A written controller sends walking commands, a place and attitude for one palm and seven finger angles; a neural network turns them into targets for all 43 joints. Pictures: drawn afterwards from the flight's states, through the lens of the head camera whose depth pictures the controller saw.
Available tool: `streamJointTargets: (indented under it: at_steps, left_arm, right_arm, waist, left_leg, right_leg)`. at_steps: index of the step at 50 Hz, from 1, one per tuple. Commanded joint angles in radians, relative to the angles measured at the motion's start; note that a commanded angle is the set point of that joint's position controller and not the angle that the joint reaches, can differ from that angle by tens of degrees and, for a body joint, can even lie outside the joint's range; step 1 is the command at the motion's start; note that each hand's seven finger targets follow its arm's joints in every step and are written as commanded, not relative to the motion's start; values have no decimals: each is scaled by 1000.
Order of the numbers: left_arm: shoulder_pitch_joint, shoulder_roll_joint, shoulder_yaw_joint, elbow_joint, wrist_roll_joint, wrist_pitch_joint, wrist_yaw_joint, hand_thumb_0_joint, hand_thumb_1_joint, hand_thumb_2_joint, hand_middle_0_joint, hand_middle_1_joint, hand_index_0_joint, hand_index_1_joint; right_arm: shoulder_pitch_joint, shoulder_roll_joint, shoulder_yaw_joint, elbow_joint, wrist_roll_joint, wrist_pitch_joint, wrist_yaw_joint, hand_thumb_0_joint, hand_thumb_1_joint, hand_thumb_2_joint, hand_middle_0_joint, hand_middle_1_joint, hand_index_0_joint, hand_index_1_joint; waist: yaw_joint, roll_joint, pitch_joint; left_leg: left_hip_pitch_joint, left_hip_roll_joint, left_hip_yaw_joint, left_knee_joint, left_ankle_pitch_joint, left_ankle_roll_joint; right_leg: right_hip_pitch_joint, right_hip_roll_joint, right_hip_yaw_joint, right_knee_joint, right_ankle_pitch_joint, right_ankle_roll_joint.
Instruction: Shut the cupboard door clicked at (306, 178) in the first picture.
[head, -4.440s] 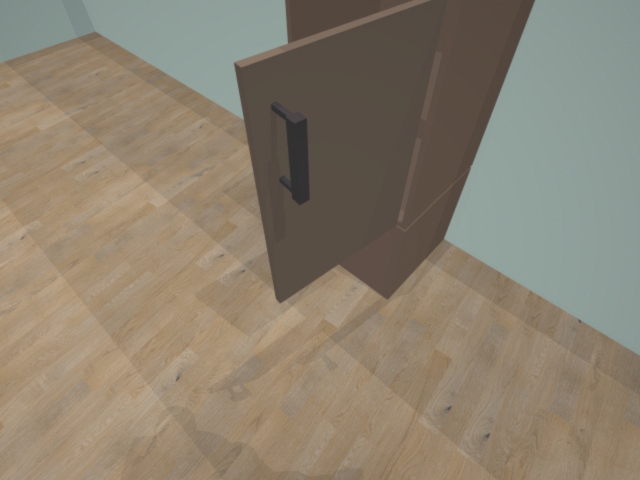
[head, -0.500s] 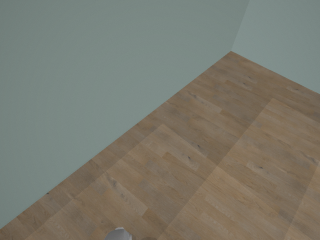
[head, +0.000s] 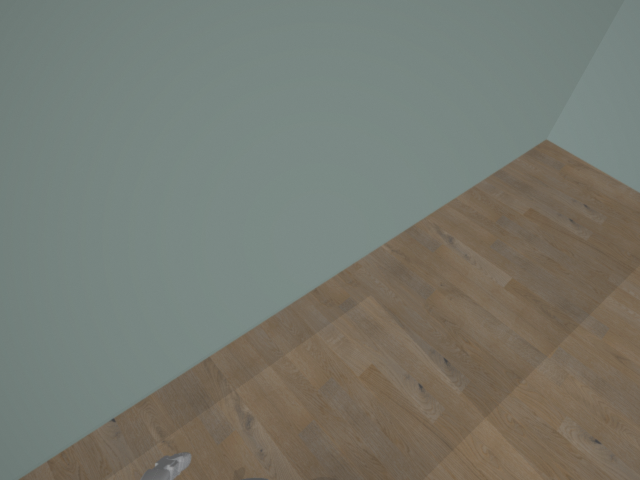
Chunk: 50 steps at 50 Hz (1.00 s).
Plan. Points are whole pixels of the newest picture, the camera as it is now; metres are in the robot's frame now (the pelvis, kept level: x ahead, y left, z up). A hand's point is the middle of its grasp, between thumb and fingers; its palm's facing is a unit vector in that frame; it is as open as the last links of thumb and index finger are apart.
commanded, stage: turn to face it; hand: left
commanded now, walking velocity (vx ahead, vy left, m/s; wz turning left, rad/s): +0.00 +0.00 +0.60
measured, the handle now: out of the picture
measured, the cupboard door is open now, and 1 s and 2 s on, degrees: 81 81 81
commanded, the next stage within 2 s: none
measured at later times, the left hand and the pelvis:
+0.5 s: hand out of the picture +0.12 +0.22 -0.15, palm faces +0.31 -0.91 -0.28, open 7.4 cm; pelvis +0.09 -0.02 +0.00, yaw +17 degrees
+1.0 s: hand out of the picture +0.05 +0.16 -0.18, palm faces +0.61 -0.75 -0.26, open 7.4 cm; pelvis +0.13 -0.04 +0.00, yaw +36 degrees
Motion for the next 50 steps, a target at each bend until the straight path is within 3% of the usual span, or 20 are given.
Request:
streamJointTargets:
  at_steps: [1, 6, 9, 10, 11, 12, 13, 17, 23, 25, 26, 28, 30, 32, 35, 40, 43, 45, 47, 50]
  left_arm:
    - [116, 174, 39, -29, -1, -5, 25, 0, 900, 900, -200, -300, -200, -300]
    - [151, 206, 48, -29, 2, -9, 24, 0, 900, 900, -200, -300, -200, -300]
    - [122, 229, 55, -49, -9, -9, 18, 0, 900, 900, -200, -300, -200, -300]
    - [107, 212, 51, -70, -15, -6, 14, 0, 900, 900, -200, -300, -200, -300]
    - [95, 141, 36, -114, -28, 1, 6, 0, 900, 900, -200, -300, -200, -300]
    - [41, 144, 29, -143, -20, 16, 13, 0, 900, 900, -200, -300, -200, -300]
    - [8, 156, 28, -168, -15, 26, 19, 0, 900, 900, -200, -300, -200, -300]
    - [25, 140, 34, -122, -9, 48, 8, 0, 900, 900, -200, -300, -200, -300]
    - [66, 138, 28, -129, -12, 45, 2, 0, 900, 900, -200, -300, -200, -300]
    - [137, 146, 34, -114, -13, 38, 3, 0, 900, 900, -200, -300, -200, -300]
    - [186, 176, 43, -108, -8, 29, 7, 0, 900, 900, -200, -300, -200, -300]
    - [191, 340, 68, -130, 9, 15, 23, 0, 900, 900, -200, -300, -200, -300]
    - [90, 259, 47, -158, 2, 13, 26, 0, 900, 900, -200, -300, -200, -300]
    - [41, 202, 31, -166, -3, 13, 27, 0, 900, 900, -200, -300, -200, -300]
    - [119, 198, 35, -145, 1, 2, 30, 0, 900, 900, -200, -300, -200, -300]
    - [202, 257, 57, -102, 3, 1, 24, 0, 900, 900, -200, -300, -200, -300]
    - [145, 248, 58, -112, -11, 5, 15, 0, 900, 900, -200, -300, -200, -300]
    - [65, 138, 28, -191, -22, 18, 9, 0, 900, 900, -200, -300, -200, -300]
    - [8, 168, 35, -199, -9, 40, 17, 0, 900, 900, -200, -300, -200, -300]
    - [27, 156, 37, -156, -8, 52, 5, 0, 900, 900, -200, -300, -200, -300]
  right_arm:
    - [-79, -56, -10, -118, 4, -18, 12, 0, -900, -900, 200, 300, 200, 300]
    - [-120, -20, 11, -146, 7, -23, 29, 0, -900, -900, 200, 300, 200, 300]
    - [-33, -73, -1, -147, -3, -30, 29, 0, -900, -900, 200, 300, 200, 300]
    - [45, -137, -18, -132, -9, -37, 26, 0, -900, -900, 200, 300, 200, 300]
    - [117, -258, -47, -135, -16, -46, 19, 0, -900, -900, 200, 300, 200, 300]
    - [159, -304, -57, -121, -3, -34, 5, 0, -900, -900, 200, 300, 200, 300]
    - [120, -300, -55, -136, -6, -30, 5, 0, -900, -900, 200, 300, 200, 300]
    - [-50, -218, -34, -175, -8, -41, -15, 0, -900, -900, 200, 300, 200, 300]
    - [-118, -248, -52, -201, -12, -22, -2, 0, -900, -900, 200, 300, 200, 300]
    - [-171, -248, -56, -220, -7, -13, 2, 0, -900, -900, 200, 300, 200, 300]
    - [-193, -221, -55, -232, 1, -10, 5, 0, -900, -900, 200, 300, 200, 300]
    - [-183, -127, -44, -269, 9, -5, 17, 0, -900, -900, 200, 300, 200, 300]
    - [-152, -138, -46, -242, 2, 8, 30, 0, -900, -900, 200, 300, 200, 300]
    - [-150, -125, -41, -215, -3, 16, 32, 0, -900, -900, 200, 300, 200, 300]
    - [-184, -85, -20, -224, 6, 6, 36, 0, -900, -900, 200, 300, 200, 300]
    - [-206, -63, -2, -237, 11, -14, 38, 0, -900, -900, 200, 300, 200, 300]
    - [-82, -122, -20, -210, 3, -20, 33, 0, -900, -900, 200, 300, 200, 300]
    - [56, -312, -68, -185, -4, -24, 13, 0, -900, -900, 200, 300, 200, 300]
    - [19, -279, -60, -180, -7, -22, 3, 0, -900, -900, 200, 300, 200, 300]
    - [-102, -222, -43, -207, -8, -28, -8, 0, -900, -900, 200, 300, 200, 300]
  waist:
    - [51, -240, -58]
    - [59, -193, -79]
    - [1, -151, -141]
    - [-44, -23, -204]
    - [-78, 299, -247]
    - [-98, 278, -295]
    - [-78, 121, -237]
    - [1, 163, -89]
    - [18, 150, -112]
    - [56, 147, -98]
    - [86, 70, -98]
    - [102, -394, -98]
    - [40, -224, -51]
    - [8, -247, -33]
    - [41, -213, -89]
    - [82, -205, -151]
    - [1, -130, -182]
    - [-82, 318, -223]
    - [-56, 147, -171]
    - [2, 152, -79]
  left_leg:
    - [-218, 54, 21, 254, -26, -27]
    - [-114, 20, 125, -104, 88, -24]
    - [110, -26, 166, -347, 317, -1]
    - [301, 43, 98, -402, 561, 26]
    - [473, 344, -318, -418, 1015, 187]
    - [485, 435, -405, -426, 1181, 287]
    - [399, 432, -339, -437, 933, 288]
    - [236, 261, -218, -479, 783, 190]
    - [144, 211, -217, -468, 554, 171]
    - [37, 172, -221, -426, 448, 140]
    - [-42, 117, -195, -346, 341, 97]
    - [-207, -73, -20, 162, -143, -11]
    - [-181, -3, -65, 393, -18, 1]
    - [-206, 29, -29, 412, 46, -27]
    - [-173, 21, 33, 151, 25, -41]
    - [-62, -19, 118, -195, 72, -21]
    - [225, -9, 100, -426, 371, 12]
    - [479, 415, -430, -466, 1088, 268]
    - [348, 362, -325, -476, 749, 276]
    - [229, 242, -237, -491, 667, 195]
  right_leg:
    - [226, -297, 132, -235, 584, -123]
    - [293, -266, -14, -114, 820, -78]
    - [226, -239, -77, 69, 790, -25]
    - [98, -211, -90, 224, 598, 14]
    - [-207, -51, -90, 480, -158, 93]
    - [-265, -18, 64, 628, -380, 84]
    - [-266, -38, 110, 668, -339, 75]
    - [-266, -32, 126, 583, -135, 93]
    - [-64, 41, 68, 208, -125, 80]
    - [80, 63, 44, 36, -11, 75]
    - [181, 27, 71, -126, 73, 68]
    - [172, -425, 519, -371, 127, -111]
    - [21, -349, 358, -346, 33, -134]
    - [58, -264, 196, -280, 265, -96]
    - [236, -248, 78, -184, 637, -94]
    - [357, -282, 38, -64, 822, -91]
    - [170, -246, -43, 116, 666, -8]
    - [-289, -39, -23, 525, -367, 103]
    - [-301, -52, 107, 610, -281, 79]
    - [-260, -35, 119, 535, -138, 88]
